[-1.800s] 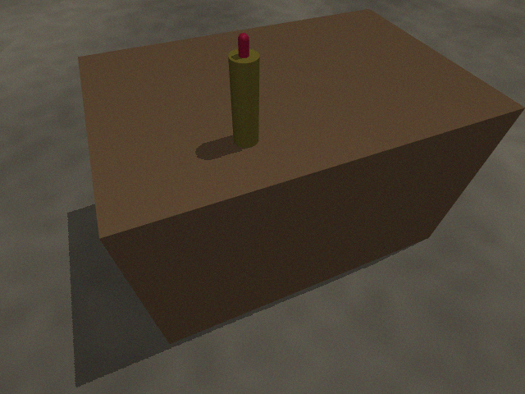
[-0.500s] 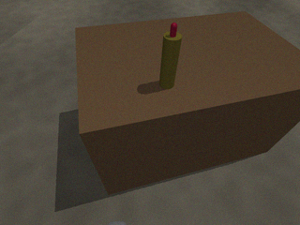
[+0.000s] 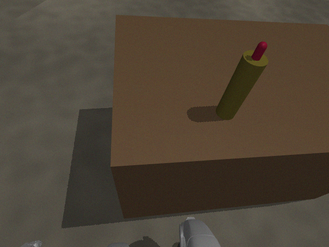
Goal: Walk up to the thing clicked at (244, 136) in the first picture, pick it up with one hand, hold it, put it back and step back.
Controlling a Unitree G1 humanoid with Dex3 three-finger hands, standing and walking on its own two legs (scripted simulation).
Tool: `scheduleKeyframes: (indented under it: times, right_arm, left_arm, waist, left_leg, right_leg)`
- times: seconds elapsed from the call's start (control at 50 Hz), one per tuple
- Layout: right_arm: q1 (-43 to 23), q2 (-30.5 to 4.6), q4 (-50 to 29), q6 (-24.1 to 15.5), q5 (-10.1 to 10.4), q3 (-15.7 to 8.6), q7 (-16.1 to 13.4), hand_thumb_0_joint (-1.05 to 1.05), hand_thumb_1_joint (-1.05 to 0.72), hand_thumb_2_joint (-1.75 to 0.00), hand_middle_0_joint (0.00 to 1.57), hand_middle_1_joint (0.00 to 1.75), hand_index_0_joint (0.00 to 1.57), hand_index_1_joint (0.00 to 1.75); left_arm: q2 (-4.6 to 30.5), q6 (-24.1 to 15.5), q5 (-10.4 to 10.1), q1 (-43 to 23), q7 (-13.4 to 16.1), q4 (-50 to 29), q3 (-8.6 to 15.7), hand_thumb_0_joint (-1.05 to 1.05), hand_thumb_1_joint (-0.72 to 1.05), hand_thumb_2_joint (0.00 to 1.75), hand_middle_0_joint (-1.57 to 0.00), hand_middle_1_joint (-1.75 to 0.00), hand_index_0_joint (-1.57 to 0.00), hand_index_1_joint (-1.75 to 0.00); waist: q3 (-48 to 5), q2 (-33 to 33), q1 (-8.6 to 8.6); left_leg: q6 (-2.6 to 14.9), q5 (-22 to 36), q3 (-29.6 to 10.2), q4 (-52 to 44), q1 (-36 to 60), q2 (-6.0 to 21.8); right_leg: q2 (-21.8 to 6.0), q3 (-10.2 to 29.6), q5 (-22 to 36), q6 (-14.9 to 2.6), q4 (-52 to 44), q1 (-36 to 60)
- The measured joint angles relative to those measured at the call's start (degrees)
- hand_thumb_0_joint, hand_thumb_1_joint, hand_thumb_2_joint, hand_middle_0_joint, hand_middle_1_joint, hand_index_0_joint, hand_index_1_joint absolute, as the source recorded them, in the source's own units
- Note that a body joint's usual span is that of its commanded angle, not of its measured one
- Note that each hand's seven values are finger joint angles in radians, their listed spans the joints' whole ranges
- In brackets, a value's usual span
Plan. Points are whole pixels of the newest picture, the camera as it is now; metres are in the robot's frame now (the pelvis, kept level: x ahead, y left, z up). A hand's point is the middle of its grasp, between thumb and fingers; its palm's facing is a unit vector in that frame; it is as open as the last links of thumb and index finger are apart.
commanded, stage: walk up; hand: right
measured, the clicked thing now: (241, 83) +0.52 -0.23 +0.07
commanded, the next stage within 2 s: stand in 1.66 s
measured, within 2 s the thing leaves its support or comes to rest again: neither
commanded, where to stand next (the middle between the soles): +0.02 -0.05 m, yaw +4 degrees
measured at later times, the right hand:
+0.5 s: hand out of the picture +0.12 -0.31 -0.16, palm faces -0.18 +0.90 -0.40, open 7.4 cm
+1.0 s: hand out of the picture +0.11 -0.29 -0.14, palm faces -0.20 +0.92 -0.32, open 7.4 cm
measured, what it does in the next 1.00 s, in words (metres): steps on the spot: right foot, then left foot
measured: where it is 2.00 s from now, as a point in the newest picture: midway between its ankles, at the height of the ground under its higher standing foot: outside the picture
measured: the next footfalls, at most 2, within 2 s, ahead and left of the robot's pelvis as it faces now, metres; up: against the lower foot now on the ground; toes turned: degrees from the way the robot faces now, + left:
right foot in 0.14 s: +0.08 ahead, -0.17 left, +0.00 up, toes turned +4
left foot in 0.48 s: +0.02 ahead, +0.06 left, +0.00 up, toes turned +5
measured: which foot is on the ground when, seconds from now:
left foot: down 0.00-0.16, up 0.18-0.46, down 0.48-1.00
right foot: up 0.00-0.12, down 0.14-1.00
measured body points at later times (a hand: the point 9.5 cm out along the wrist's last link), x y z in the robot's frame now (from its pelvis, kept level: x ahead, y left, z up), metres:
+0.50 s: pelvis -0.01 -0.06 -0.01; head +0.04 -0.05 +0.43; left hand +0.06 +0.26 -0.13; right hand +0.13 -0.36 -0.13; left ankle -0.02 +0.06 -0.73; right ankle +0.05 -0.17 -0.73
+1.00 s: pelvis -0.02 -0.06 +0.01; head -0.02 -0.06 +0.46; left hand -0.01 +0.25 -0.12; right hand +0.12 -0.34 -0.12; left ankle -0.02 +0.06 -0.73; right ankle +0.04 -0.17 -0.73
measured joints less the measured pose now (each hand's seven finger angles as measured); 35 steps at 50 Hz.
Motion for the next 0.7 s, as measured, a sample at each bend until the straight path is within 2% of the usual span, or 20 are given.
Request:
scheduleKeyframes:
  times: [0.08, 0.12, 0.14, 0.16, 0.18, 0.2, 0.24, 0.3, 0.36, 0.42, 0.46, 0.48, 0.52, 0.58, 0.6, 0.64, 0.7]
  right_arm:
    - [-1.97, -1.56, -2.19, 0.85, -0.16, -0.05, -0.39, 0.01, -0.90, -0.89, 0.21, 0.30, 0.21, 0.30]
    - [-3.10, -2.72, -3.16, 1.59, 0.01, -0.14, -0.42, 0.01, -0.90, -0.89, 0.21, 0.30, 0.21, 0.30]
    - [-3.80, -3.46, -3.45, 2.02, 0.29, -0.22, -0.46, 0.01, -0.90, -0.89, 0.21, 0.30, 0.21, 0.30]
    - [-5.15, -4.42, -3.26, 2.55, 0.68, -0.46, -0.60, 0.01, -0.90, -0.89, 0.21, 0.30, 0.21, 0.30]
    - [-6.43, -4.98, -3.01, 3.11, 1.12, -0.69, -0.83, 0.01, -0.90, -0.89, 0.21, 0.30, 0.21, 0.30]
    - [-7.33, -5.09, -2.81, 3.66, 1.37, -0.80, -1.21, 0.01, -0.90, -0.89, 0.21, 0.30, 0.21, 0.30]
    - [-8.57, -4.66, -2.22, 4.21, 1.42, -0.60, -1.75, 0.01, -0.91, -0.89, 0.21, 0.30, 0.21, 0.30]
    - [-9.42, -4.67, -1.71, 4.02, 1.60, -0.24, -1.19, 0.01, -0.91, -0.89, 0.21, 0.30, 0.20, 0.30]
    - [-9.79, -4.48, -1.10, 3.79, 1.48, 0.07, -0.46, 0.01, -0.91, -0.89, 0.21, 0.30, 0.20, 0.30]
    - [-9.71, -3.78, 0.05, 3.79, 1.05, 0.35, 0.16, 0.01, -0.91, -0.89, 0.21, 0.30, 0.20, 0.30]
    - [-9.39, -3.14, 0.90, 3.60, 0.64, 0.48, 0.49, 0.01, -0.91, -0.89, 0.21, 0.30, 0.20, 0.30]
    - [-9.37, -2.66, 1.46, 3.39, 0.38, 0.47, 0.58, 0.01, -0.91, -0.89, 0.21, 0.30, 0.20, 0.30]
    - [-9.82, -0.99, 2.76, 3.26, -0.34, 0.63, 0.69, 0.01, -0.91, -0.89, 0.21, 0.30, 0.20, 0.30]
    - [-9.50, -0.70, 3.66, 3.25, -0.42, 1.41, 1.43, 0.01, -0.91, -0.89, 0.21, 0.30, 0.21, 0.30]
    - [-9.61, -0.64, 4.10, 3.37, -0.32, 1.59, 1.54, 0.01, -0.90, -0.89, 0.21, 0.30, 0.21, 0.30]
    - [-10.39, -0.43, 4.97, 3.68, 0.04, 1.89, 1.65, 0.01, -0.90, -0.89, 0.21, 0.30, 0.21, 0.30]
    - [-11.65, -0.45, 6.20, 4.02, 0.35, 1.81, 1.98, 0.01, -0.90, -0.89, 0.21, 0.30, 0.21, 0.30]
  left_arm:
    - [-0.73, 0.21, -0.58, -0.78, 0.33, -0.54, -0.15, 0.00, 0.90, 0.90, -0.20, -0.30, -0.20, -0.30]
    - [-1.19, -0.12, -0.60, -0.90, 0.43, -0.63, -0.29, 0.00, 0.90, 0.90, -0.20, -0.30, -0.20, -0.30]
    - [-1.60, -0.51, -0.52, -1.03, 0.56, -0.50, -0.29, 0.00, 0.90, 0.90, -0.20, -0.30, -0.20, -0.30]
    - [-2.64, -0.96, -0.35, -1.56, 0.78, -0.12, -0.34, 0.00, 0.90, 0.90, -0.20, -0.30, -0.20, -0.30]
    - [-3.43, -1.37, -0.06, -1.86, 0.82, -0.14, -0.65, 0.00, 0.90, 0.90, -0.20, -0.30, -0.20, -0.30]
    - [-3.88, -1.66, 0.13, -2.00, 0.75, -0.41, -1.10, 0.00, 0.90, 0.90, -0.20, -0.30, -0.20, -0.30]
    - [-4.40, -1.88, 0.22, -2.31, 0.65, -0.89, -1.70, 0.00, 0.90, 0.90, -0.21, -0.30, -0.20, -0.30]
    - [-5.34, -2.40, 0.40, -2.56, 0.99, -1.58, -2.33, 0.00, 0.90, 0.90, -0.21, -0.30, -0.21, -0.30]
    - [-5.45, -3.21, 0.67, -2.45, 1.42, -1.81, -2.81, 0.00, 0.90, 0.90, -0.21, -0.30, -0.21, -0.30]
    - [-4.67, -3.33, 0.77, -2.32, 1.49, -1.73, -2.93, 0.00, 0.90, 0.90, -0.21, -0.30, -0.21, -0.30]
    - [-3.74, -3.10, 0.45, -2.34, 1.42, -1.58, -2.81, 0.00, 0.90, 0.90, -0.21, -0.30, -0.21, -0.30]
    - [-3.12, -2.95, 0.17, -2.38, 1.40, -1.40, -2.72, 0.00, 0.90, 0.90, -0.21, -0.30, -0.21, -0.30]
    - [-1.91, -2.51, -0.36, -2.42, 1.57, -0.21, -2.43, 0.00, 0.90, 0.90, -0.21, -0.30, -0.21, -0.30]
    - [-2.12, -1.95, -0.87, -1.58, 1.57, 2.37, -2.55, 0.00, 0.90, 0.90, -0.21, -0.30, -0.20, -0.30]
    - [-2.09, -2.09, -0.85, -1.30, 1.39, 3.16, -2.56, 0.00, 0.90, 0.90, -0.21, -0.30, -0.20, -0.30]
    - [-1.92, -2.73, -0.81, -0.69, 1.13, 4.49, -2.61, 0.00, 0.90, 0.90, -0.21, -0.30, -0.20, -0.30]
    - [-2.49, -3.19, -0.53, -0.42, 1.03, 6.94, -3.17, 0.00, 0.90, 0.90, -0.21, -0.30, -0.20, -0.30]
  waist:
    - [0.50, 1.23, -0.21]
    - [0.15, 2.06, -0.19]
    - [0.05, 2.83, 0.07]
    - [0.82, 4.96, 0.15]
    - [1.52, 6.46, -0.05]
    - [1.77, 6.84, -0.07]
    - [1.75, 5.85, 0.59]
    - [1.35, 5.59, 1.18]
    - [0.70, 5.91, 1.83]
    - [-0.09, 5.93, 1.78]
    - [-0.53, 5.33, 1.59]
    - [-0.51, 4.55, 1.51]
    - [0.13, 1.48, 2.16]
    - [-1.38, 2.84, 1.58]
    - [-1.76, 3.17, 1.60]
    - [-2.04, 3.15, 2.03]
    - [-2.54, 3.97, 1.90]
  left_leg:
    - [-1.30, -1.98, -1.56, 3.27, -2.41, 0.66]
    - [-2.07, -3.64, -2.16, 6.19, -4.37, 1.01]
    - [-2.52, -4.78, -2.42, 8.18, -5.46, 1.45]
    - [-2.27, -5.64, -3.38, 10.53, -6.34, 2.72]
    - [-1.34, -6.39, -4.71, 13.54, -7.41, 2.83]
    - [-0.69, -10.23, -5.35, 17.42, -8.71, 1.76]
    - [-0.25, -16.83, -3.88, 24.73, -10.83, -0.65]
    - [-0.09, -16.98, -2.70, 29.80, -12.17, -2.28]
    - [-0.35, -13.64, -2.57, 25.99, -10.56, -2.12]
    - [-0.57, -12.75, -1.13, 17.51, -7.19, -0.78]
    - [-0.45, -10.07, 0.19, 9.76, -4.01, -0.32]
    - [-0.22, -5.64, 0.56, 5.86, -2.44, -0.65]
    - [-0.11, -3.30, 1.90, 4.18, -0.88, -2.18]
    - [0.19, -3.80, 0.49, 4.90, -1.23, -0.56]
    - [0.02, -3.76, 0.12, 4.88, -1.17, -0.09]
    - [-0.63, -3.39, 0.11, 4.45, -0.68, 0.33]
    - [-0.85, -2.22, -0.57, 2.80, 0.20, 0.46]
  right_leg:
    - [1.02, -0.99, -0.84, -0.36, -6.32, 2.98]
    - [2.06, -1.75, -0.34, -0.91, -11.93, 6.29]
    - [2.77, -2.08, 0.02, -0.63, -15.14, 8.10]
    - [4.12, -3.03, -0.31, -0.05, -15.55, 8.69]
    - [4.80, -3.98, -0.50, 0.15, -15.18, 8.89]
    - [4.62, -4.44, -0.73, 0.04, -14.59, 8.76]
    - [3.22, -4.21, -0.75, -0.54, -14.35, 8.61]
    - [2.01, -4.69, 0.49, -0.96, -16.41, 9.19]
    - [2.06, -5.42, 1.35, -1.08, -17.61, 9.22]
    - [2.05, -6.99, 1.19, -1.26, -17.17, 8.98]
    - [1.56, -8.02, 0.38, -1.15, -15.50, 8.36]
    - [1.01, -8.18, -0.21, -0.95, -14.20, 7.96]
    - [-0.46, -6.57, -0.52, -0.51, -12.70, 7.92]
    - [2.33, -5.87, -7.25, -0.53, -13.57, 9.27]
    - [2.85, -5.83, -5.59, -0.60, -15.46, 10.35]
    - [3.05, -6.15, 3.72, -0.43, -19.26, 11.79]
    - [3.16, -6.87, 4.34, -0.28, -21.46, 13.24]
